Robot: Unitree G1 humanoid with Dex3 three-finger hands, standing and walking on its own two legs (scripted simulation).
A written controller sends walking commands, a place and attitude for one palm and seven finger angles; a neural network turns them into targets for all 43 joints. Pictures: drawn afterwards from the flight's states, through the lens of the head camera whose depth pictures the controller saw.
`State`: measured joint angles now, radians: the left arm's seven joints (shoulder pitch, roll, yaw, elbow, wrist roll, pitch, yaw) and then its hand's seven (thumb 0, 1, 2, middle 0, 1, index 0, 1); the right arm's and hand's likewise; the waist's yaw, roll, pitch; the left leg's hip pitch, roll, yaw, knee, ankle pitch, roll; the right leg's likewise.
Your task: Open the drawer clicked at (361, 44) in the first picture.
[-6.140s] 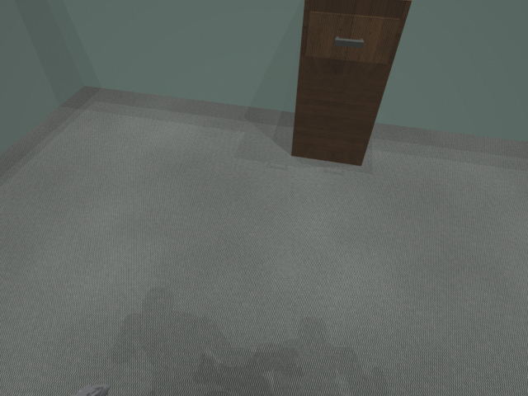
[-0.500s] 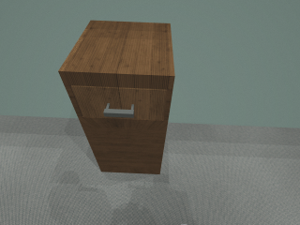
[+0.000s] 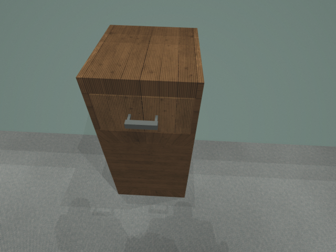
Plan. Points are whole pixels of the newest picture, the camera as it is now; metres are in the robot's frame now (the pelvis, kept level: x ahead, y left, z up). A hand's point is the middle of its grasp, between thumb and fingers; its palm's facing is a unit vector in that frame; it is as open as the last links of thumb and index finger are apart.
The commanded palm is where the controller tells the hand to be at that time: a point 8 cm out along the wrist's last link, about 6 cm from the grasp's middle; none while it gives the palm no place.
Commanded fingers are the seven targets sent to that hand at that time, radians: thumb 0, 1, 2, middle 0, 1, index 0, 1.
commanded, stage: come to a stop and stand still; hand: left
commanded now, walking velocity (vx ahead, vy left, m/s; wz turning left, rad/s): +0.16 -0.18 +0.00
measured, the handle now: (142, 120) +0.56 +0.13 -0.06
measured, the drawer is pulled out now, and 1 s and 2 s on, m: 0.00 0.00 0.00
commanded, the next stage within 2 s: look again from close up in 0.42 s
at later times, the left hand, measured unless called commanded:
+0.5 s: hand out of the picture +0.00 +0.16 -0.16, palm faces +0.01 -0.99 -0.17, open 7.3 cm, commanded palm none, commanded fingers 0.00 0.90 0.90 -0.20 -0.30 -0.20 -0.30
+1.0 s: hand out of the picture +0.02 +0.16 -0.15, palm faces +0.01 -0.98 -0.20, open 7.3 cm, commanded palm none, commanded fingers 0.00 0.90 0.90 -0.20 -0.30 -0.20 -0.30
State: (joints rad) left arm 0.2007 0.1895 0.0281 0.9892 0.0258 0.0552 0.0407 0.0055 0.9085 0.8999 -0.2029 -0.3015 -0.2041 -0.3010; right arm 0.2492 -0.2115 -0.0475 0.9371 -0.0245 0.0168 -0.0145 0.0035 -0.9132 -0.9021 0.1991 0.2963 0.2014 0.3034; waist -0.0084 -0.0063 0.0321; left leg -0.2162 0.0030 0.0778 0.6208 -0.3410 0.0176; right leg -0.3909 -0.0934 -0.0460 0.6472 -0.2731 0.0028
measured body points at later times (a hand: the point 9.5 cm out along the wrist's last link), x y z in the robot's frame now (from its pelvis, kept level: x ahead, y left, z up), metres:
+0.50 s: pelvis +0.00 +0.00 +0.01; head +0.00 -0.01 +0.46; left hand +0.00 +0.22 -0.14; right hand -0.01 -0.22 -0.15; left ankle -0.01 +0.11 -0.72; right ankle +0.01 -0.07 -0.72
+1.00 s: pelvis +0.02 -0.01 +0.02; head +0.03 -0.02 +0.47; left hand +0.02 +0.22 -0.14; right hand +0.00 -0.21 -0.15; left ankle -0.01 +0.11 -0.72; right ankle +0.01 -0.07 -0.72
